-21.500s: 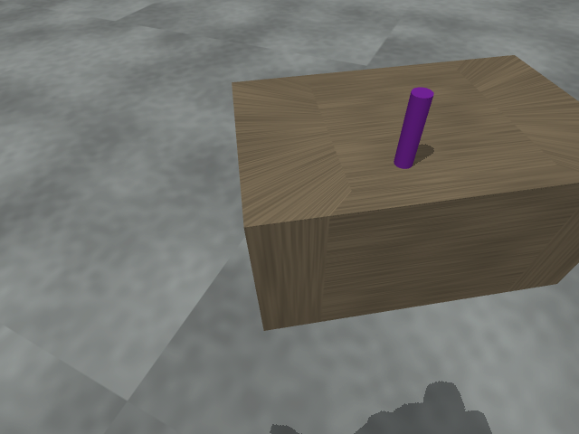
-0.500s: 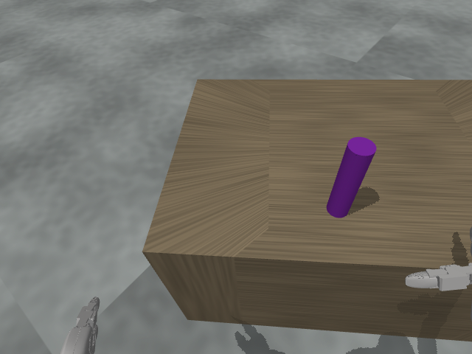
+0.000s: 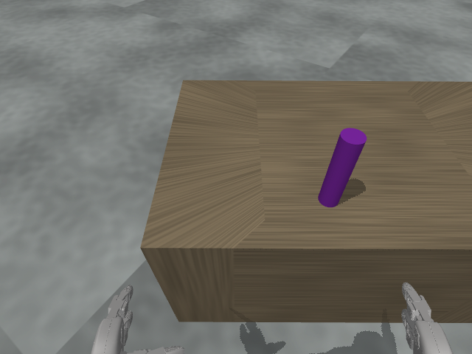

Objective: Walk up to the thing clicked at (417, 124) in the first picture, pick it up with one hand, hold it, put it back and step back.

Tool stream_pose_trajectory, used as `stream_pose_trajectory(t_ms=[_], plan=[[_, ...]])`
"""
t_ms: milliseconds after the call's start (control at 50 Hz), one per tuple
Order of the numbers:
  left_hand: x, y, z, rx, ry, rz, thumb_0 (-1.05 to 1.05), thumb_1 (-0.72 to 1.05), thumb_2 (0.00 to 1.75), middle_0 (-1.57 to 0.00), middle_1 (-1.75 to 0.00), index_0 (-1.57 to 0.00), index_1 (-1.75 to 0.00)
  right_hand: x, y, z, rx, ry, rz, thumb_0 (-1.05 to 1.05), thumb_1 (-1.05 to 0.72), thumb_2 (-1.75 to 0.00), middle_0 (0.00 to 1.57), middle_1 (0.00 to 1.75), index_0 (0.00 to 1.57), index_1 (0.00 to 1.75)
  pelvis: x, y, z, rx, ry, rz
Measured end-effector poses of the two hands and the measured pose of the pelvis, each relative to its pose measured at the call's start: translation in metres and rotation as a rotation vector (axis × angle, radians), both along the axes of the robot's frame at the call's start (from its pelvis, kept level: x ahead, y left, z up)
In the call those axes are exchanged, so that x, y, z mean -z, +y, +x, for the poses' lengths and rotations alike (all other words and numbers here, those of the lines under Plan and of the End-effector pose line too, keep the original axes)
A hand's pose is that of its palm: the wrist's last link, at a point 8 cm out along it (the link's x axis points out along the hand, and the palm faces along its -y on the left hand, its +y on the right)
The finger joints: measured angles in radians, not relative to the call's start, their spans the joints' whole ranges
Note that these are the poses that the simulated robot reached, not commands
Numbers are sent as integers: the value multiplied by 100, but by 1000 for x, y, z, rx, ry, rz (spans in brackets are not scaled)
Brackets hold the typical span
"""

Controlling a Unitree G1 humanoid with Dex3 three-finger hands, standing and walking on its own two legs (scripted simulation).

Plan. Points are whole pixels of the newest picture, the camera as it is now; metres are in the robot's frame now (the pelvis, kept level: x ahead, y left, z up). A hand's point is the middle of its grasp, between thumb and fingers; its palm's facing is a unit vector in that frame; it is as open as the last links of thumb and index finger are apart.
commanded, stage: home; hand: right
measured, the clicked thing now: (339, 171) +0.52 -0.23 -0.02
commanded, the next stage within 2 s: none
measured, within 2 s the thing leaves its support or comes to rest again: neither
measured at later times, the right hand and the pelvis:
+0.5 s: hand (358, 340) +0.17 -0.18 -0.07, palm faces +0.08 +0.97 -0.24, open 17.3 cm; pelvis +0.00 +0.00 -0.01, yaw +1 degrees
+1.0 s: hand (362, 333) +0.18 -0.19 -0.07, palm faces +0.08 +0.97 -0.23, open 17.3 cm; pelvis +0.01 -0.01 -0.01, yaw +1 degrees
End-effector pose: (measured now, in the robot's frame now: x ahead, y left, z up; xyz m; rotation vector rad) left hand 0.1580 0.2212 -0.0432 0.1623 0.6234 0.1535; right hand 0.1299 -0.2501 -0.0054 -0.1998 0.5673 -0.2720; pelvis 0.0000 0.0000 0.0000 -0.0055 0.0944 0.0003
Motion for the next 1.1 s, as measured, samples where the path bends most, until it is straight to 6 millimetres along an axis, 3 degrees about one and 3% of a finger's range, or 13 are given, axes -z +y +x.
stream_pose_trajectory(t_ms=[200, 380, 580, 1100], plan=[[-1, 12, -17, -21, 6, 50, 0, 46, 65, -16, -22, -15, -22, 43, 35, 3, -85, 97, 83, -1, 47, -9, 6, 7, 6, 6, 9, 4, -7, -7, 21, -3], [-4, 8, -16, -37, -13, 35, 0, 80, 84, -20, -28, -19, -28, 34, 28, 25, -105, 40, 39, -1, 52, -6, 6, 6, 6, 6, 10, 1, -3, -16, 27, 1], [-2, 1, -8, -33, 0, 28, 1, 88, 89, -21, -29, -20, -30, 39, 21, 22, -100, 81, 42, -1, 50, -7, 5, 6, 6, 6, 11, -6, 3, -19, 40, 3], [-3, -7, -5, -36, 8, 36, 1, 90, 90, -21, -30, -20, -30, 38, 13, 32, -102, 68, 37, -1, 51, -7, 5, 6, 6, 6, 14, -15, 10, -23, 58, 9]])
